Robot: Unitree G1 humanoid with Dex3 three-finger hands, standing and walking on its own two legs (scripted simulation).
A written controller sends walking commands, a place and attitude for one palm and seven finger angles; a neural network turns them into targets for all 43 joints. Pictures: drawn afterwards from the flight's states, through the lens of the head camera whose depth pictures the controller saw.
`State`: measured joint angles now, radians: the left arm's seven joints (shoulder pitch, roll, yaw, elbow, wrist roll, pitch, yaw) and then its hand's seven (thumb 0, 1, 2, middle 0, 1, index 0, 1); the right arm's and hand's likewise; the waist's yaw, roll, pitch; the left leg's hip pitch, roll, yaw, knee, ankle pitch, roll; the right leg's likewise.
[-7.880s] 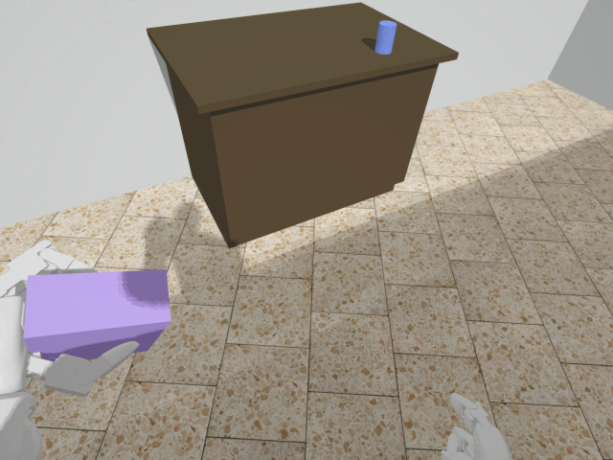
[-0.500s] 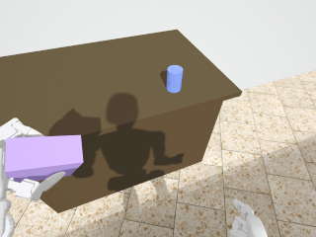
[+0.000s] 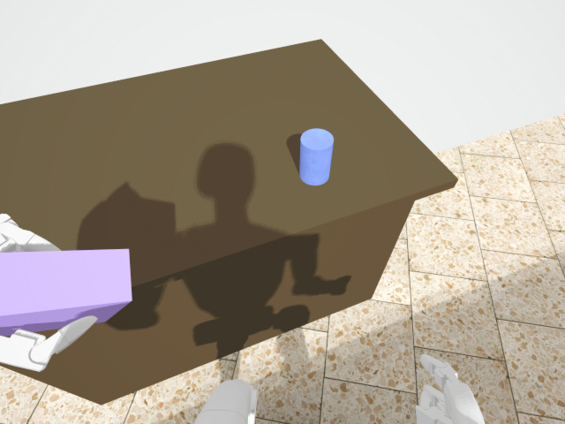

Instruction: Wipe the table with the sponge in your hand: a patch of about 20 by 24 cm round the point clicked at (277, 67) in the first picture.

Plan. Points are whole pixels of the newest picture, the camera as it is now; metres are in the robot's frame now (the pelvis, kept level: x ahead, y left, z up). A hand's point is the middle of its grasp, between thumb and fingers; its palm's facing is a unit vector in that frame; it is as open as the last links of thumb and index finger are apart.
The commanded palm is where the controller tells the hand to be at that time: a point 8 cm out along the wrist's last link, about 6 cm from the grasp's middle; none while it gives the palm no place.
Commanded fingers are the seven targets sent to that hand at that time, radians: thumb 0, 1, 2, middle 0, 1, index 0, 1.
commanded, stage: shuffle to correct the standing spot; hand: left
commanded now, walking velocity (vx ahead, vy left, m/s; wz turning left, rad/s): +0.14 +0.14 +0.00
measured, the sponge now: (76, 292) +0.22 +0.23 +0.15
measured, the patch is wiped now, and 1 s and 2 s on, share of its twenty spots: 0.00 0.00 0.00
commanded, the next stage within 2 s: come to a stop and stand still in 0.14 s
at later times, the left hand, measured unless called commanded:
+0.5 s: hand (39, 203) +0.31 +0.30 +0.18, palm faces +0.38 -0.84 -0.38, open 9.5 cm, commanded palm +0.25 +0.34 +0.19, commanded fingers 0.00 0.10 1.30 -1.20 -1.60 -1.20 -1.60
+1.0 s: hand (0, 253) +0.25 +0.31 +0.17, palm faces +0.41 -0.85 -0.34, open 9.5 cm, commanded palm +0.20 +0.35 +0.19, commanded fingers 0.00 0.10 1.30 -1.20 -1.60 -1.20 -1.60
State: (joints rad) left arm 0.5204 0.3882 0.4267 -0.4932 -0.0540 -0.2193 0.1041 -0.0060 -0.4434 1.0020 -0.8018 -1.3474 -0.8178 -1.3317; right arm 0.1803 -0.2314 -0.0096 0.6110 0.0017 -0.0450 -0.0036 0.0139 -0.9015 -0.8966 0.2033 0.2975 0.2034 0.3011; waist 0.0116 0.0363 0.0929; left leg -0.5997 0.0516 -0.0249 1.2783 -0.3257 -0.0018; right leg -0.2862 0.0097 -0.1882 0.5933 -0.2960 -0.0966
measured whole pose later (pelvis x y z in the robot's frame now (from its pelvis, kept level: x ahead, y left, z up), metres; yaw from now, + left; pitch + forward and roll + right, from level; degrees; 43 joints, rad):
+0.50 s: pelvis +0.09 +0.06 +0.01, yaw +0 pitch -1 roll -1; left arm 0.48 0.36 0.36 -0.59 -0.05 -0.14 0.13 -0.01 -0.44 1.00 -0.80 -1.35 -0.82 -1.33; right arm 0.14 -0.16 0.06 0.59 0.00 -0.11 -0.03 0.01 -0.90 -0.90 0.20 0.30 0.20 0.30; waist 0.01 -0.01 0.08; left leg -0.26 0.08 0.06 0.54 -0.26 -0.03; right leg -0.16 -0.02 -0.10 0.51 -0.33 0.00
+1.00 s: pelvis +0.03 +0.07 +0.02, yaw +0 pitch -3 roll -2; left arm 0.47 0.33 0.32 -0.49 -0.06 -0.08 0.15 -0.01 -0.44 1.00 -0.80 -1.35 -0.82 -1.33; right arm 0.18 -0.22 0.01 0.60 0.01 -0.06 -0.08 0.01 -0.90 -0.90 0.20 0.30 0.20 0.30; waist 0.01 0.03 0.04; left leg -0.27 0.09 0.05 0.45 -0.14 -0.02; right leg -0.13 0.01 -0.10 0.36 -0.18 0.00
